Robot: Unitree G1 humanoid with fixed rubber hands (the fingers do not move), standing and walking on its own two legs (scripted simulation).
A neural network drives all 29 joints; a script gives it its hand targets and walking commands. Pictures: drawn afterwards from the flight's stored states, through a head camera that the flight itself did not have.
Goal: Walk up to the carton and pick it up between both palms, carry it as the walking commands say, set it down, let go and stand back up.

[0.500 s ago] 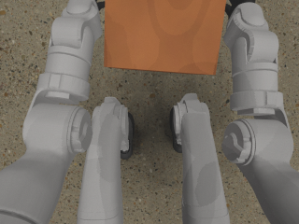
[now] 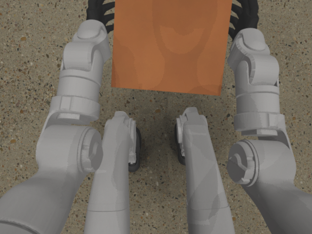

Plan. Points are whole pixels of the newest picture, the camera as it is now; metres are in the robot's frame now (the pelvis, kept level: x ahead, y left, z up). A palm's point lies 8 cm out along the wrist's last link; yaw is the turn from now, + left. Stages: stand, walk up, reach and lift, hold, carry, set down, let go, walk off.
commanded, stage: reach and lift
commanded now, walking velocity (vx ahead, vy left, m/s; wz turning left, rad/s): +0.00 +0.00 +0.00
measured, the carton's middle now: (168, 28) +0.54 -0.04 -0.12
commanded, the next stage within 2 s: none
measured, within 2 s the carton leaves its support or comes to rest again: neither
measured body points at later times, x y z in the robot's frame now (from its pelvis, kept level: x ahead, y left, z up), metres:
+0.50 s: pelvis +0.02 +0.00 +0.06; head +0.25 -0.01 +0.44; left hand +0.52 +0.11 +0.02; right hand +0.50 -0.19 +0.04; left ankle +0.15 +0.11 -0.51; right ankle +0.17 -0.13 -0.51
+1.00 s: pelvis +0.12 +0.00 +0.15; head +0.23 +0.01 +0.59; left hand +0.49 +0.11 +0.09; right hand +0.48 -0.18 +0.12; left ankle +0.15 +0.11 -0.51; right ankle +0.17 -0.13 -0.51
